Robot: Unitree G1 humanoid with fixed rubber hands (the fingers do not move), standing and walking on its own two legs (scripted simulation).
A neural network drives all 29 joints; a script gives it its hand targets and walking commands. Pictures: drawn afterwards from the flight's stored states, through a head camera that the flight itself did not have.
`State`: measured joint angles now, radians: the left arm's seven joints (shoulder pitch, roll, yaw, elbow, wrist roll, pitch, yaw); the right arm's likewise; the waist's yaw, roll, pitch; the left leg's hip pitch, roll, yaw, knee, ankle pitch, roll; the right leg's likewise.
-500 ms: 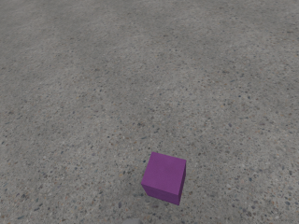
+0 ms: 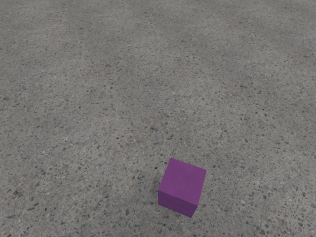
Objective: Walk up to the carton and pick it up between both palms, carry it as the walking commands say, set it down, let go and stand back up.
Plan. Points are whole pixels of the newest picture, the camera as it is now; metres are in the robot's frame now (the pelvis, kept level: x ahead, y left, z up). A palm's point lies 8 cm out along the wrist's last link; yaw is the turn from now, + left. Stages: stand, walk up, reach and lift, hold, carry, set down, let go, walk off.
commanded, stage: walk up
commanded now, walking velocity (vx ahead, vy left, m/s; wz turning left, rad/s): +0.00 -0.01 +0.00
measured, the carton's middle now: (181, 188) +0.48 -0.08 -0.65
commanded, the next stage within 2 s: none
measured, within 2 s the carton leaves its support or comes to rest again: neither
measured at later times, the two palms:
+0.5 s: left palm out of the picture +0.06 +0.24 -0.13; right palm out of the picture -0.06 -0.26 -0.13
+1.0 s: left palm out of the picture +0.00 +0.18 -0.14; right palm out of the picture +0.01 -0.25 -0.14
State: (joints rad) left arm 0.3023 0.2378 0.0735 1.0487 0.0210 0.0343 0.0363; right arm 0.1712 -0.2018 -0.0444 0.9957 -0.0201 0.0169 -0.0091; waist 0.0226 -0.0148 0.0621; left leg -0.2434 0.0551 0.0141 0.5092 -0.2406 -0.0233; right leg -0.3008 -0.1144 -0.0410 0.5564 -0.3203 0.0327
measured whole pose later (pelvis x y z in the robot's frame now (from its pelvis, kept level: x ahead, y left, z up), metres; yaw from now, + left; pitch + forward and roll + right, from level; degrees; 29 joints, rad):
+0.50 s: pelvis -0.01 -0.01 +0.01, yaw -3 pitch +1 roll -2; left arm 0.21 0.24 0.04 0.98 0.01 0.02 0.00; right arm 0.33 -0.20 -0.05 1.08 -0.03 0.02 -0.05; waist -0.03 0.01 0.04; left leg -0.29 0.11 0.04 0.48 -0.21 -0.03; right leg -0.18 0.00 -0.02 0.40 -0.34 -0.01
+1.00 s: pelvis +0.02 -0.03 +0.01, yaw -1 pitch -2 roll +0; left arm 0.30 0.12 0.01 1.12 0.01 -0.01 0.03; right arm 0.26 -0.15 -0.01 1.11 0.00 -0.01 -0.03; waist 0.00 0.00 0.05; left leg -0.20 0.01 0.04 0.38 -0.14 0.01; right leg -0.05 -0.02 -0.04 0.35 -0.27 0.01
